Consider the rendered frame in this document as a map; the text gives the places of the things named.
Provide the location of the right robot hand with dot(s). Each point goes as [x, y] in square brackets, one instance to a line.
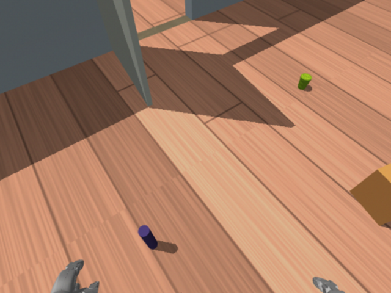
[326, 286]

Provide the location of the left robot hand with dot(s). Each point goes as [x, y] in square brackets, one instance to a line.
[66, 281]

